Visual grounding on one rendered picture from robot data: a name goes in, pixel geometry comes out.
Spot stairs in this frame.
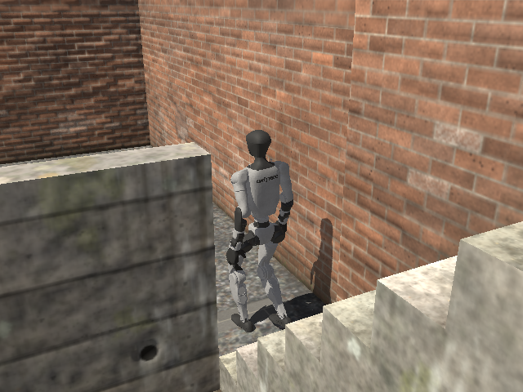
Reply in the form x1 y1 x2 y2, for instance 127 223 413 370
219 221 523 392

